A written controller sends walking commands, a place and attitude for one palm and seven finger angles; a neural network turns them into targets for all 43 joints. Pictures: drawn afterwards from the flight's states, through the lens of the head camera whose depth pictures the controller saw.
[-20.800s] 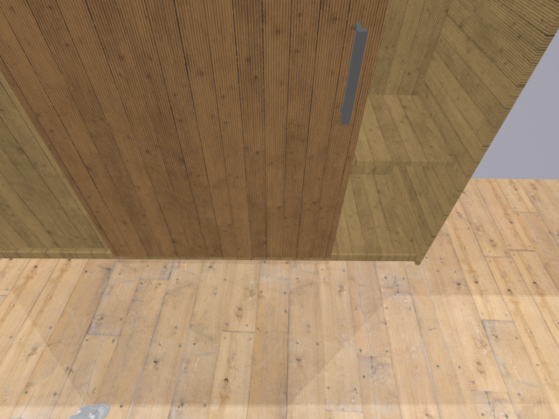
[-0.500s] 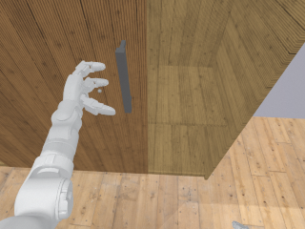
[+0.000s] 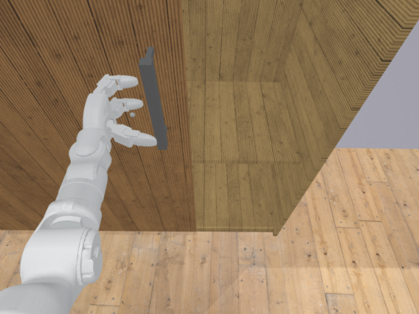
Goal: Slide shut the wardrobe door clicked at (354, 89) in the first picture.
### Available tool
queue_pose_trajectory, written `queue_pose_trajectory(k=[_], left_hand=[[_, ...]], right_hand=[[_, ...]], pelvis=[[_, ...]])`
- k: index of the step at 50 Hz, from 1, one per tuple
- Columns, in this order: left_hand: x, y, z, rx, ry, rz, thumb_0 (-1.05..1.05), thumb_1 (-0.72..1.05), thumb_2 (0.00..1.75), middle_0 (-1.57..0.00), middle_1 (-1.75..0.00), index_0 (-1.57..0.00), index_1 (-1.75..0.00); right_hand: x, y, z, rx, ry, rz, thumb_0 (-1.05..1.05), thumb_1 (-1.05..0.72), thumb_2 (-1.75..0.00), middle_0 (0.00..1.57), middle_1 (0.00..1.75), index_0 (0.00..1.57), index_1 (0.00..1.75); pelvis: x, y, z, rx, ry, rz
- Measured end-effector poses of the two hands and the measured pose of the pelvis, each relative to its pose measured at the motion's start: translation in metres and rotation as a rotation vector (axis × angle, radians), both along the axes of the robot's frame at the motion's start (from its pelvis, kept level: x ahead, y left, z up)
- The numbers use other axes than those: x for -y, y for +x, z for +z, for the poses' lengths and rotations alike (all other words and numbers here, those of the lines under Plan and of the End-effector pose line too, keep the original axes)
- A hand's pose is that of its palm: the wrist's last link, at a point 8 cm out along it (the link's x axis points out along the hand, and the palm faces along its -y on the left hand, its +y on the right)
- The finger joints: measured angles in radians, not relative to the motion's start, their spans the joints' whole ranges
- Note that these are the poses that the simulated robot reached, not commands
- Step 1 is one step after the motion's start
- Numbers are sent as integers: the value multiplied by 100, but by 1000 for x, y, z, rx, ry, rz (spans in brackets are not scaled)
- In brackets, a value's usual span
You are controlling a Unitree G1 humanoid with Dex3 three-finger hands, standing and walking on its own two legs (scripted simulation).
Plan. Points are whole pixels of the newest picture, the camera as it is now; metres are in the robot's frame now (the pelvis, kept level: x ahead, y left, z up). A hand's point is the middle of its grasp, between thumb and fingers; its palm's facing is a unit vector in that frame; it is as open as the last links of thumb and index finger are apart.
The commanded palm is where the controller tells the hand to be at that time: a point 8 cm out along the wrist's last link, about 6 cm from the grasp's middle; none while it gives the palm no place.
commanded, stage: feel for the door with the fingertips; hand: left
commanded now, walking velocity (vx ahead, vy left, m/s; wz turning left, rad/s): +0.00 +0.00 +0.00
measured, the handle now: (157, 104) +0.51 +0.09 +0.11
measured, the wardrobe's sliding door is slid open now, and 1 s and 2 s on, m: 0.38 0.38 0.38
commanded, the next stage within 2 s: slide the fingers in behind the handle in 0.12 s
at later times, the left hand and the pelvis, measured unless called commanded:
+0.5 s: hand (134, 115) +0.47 +0.13 +0.12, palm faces -0.04 -1.00 -0.01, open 13.8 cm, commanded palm +0.43 +0.19 +0.12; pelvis +0.00 +0.01 +0.00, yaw +1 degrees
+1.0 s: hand (142, 119) +0.45 +0.12 +0.13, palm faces -0.05 -1.00 +0.00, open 14.0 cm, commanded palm +0.42 +0.16 +0.12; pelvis +0.01 +0.01 +0.00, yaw +0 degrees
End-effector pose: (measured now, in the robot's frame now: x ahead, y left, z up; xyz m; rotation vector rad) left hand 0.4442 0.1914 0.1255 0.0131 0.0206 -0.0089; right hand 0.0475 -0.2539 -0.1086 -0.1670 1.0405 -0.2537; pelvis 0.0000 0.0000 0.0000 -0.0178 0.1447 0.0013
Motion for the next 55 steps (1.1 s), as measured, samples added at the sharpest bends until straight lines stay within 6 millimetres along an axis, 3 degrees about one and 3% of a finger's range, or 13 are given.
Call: queue_pose_trajectory(k=[24, 45, 55], left_hand=[[0, 3, -2, 12, -5, -27, -1, -50, 30, -33, -123, -32, -124], [13, -12, -3, 15, -11, -32, -1, -50, 30, -30, -120, -30, -120], [30, -16, -1, 10, -8, -49, -1, -50, 30, -30, -120, -30, -120]], right_hand=[[-11, -4, -3, -21, 7, 38, 1, -91, -90, 21, 30, 20, 30], [-17, 36, 4, 79, 16, 48, 1, -91, -90, 21, 30, 20, 30], [-15, 41, 4, 93, 30, 55, 1, -91, -90, 21, 30, 20, 30]], pelvis=[[-10, -3, -3, -24, -5, 15], [-10, 6, 1, 11, -4, 8], [-6, 7, 1, 18, 1, 9]])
